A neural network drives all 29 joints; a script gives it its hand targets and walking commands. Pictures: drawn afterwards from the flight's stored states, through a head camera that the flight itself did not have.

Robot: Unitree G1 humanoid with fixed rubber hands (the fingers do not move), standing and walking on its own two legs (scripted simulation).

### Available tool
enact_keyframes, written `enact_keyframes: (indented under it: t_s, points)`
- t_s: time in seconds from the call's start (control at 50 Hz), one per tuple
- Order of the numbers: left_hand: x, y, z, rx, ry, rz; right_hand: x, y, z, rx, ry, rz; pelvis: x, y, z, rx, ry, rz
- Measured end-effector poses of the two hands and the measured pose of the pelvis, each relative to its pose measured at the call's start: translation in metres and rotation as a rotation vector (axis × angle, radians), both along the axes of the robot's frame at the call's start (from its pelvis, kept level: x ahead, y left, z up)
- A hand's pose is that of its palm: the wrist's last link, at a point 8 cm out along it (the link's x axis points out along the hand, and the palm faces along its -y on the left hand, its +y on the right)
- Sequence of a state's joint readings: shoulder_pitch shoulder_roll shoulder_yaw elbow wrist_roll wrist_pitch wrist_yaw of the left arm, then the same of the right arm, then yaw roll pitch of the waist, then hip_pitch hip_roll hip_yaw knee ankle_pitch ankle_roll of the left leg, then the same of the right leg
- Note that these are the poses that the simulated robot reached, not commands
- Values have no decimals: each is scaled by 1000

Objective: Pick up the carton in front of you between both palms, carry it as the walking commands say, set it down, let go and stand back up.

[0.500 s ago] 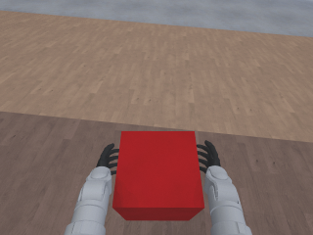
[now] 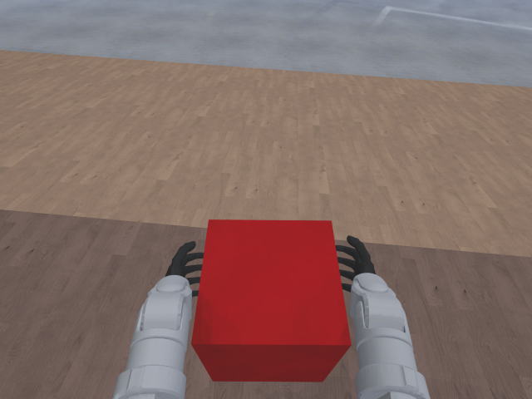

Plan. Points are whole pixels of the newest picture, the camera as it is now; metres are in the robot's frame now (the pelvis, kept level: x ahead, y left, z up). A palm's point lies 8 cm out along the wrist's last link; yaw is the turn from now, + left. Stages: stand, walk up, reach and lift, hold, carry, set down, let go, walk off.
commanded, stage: reach and lift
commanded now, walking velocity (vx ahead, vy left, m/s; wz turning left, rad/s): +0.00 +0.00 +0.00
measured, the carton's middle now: (268, 305) +0.31 +0.00 -0.06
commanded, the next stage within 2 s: hold in 0.64 s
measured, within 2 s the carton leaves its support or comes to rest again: neither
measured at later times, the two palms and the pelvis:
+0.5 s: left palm (175, 278) +0.30 +0.15 +0.03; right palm (364, 275) +0.31 -0.15 +0.04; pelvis +0.02 +0.00 +0.01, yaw +0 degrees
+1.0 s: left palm (174, 276) +0.29 +0.15 +0.05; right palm (369, 275) +0.30 -0.15 +0.06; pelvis +0.01 +0.00 +0.01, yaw +0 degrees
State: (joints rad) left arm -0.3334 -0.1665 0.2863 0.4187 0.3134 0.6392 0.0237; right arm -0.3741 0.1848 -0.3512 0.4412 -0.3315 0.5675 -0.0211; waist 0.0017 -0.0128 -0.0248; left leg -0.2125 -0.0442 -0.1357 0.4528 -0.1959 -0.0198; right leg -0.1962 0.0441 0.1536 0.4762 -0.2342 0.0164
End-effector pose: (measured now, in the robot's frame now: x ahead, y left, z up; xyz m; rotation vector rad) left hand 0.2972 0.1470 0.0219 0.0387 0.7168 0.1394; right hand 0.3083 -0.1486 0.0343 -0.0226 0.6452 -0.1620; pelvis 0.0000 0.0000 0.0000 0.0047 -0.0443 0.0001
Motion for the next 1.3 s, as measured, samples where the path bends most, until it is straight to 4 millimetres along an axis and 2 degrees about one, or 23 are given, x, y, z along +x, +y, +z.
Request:
enact_keyframes:
  t_s: [0.56, 0.68, 0.84, 1.1, 1.3]
  points:
    - [6, 1, 13, 13, -3, -16, 5, -1, 11, -6, 5, 29, 20, 1, 7, -1, -28, -3]
    - [4, 1, 17, 14, -10, -15, 4, -2, 15, -8, 0, 29, 20, 0, 7, -1, -37, -1]
    - [1, -2, 32, 14, -35, -25, -2, -4, 30, -9, -24, 19, 18, 0, 8, -2, -63, -1]
    - [-2, 0, 31, 14, -18, -15, -6, -2, 29, -9, -6, 12, 8, 1, 6, -2, -74, -4]
    - [1, 0, 33, 12, -22, -16, -4, -2, 31, -6, -10, 7, 8, 3, 6, -2, -71, -7]
